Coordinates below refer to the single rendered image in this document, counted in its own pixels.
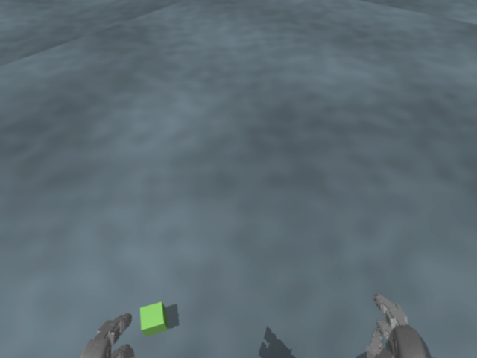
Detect cube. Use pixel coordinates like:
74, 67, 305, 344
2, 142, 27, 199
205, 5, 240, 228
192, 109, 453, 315
140, 301, 168, 336

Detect left robot hand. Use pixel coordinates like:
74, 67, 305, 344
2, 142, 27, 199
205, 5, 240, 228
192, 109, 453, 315
80, 313, 135, 358

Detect right robot hand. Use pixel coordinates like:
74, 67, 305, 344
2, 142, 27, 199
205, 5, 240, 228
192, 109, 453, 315
366, 293, 427, 358

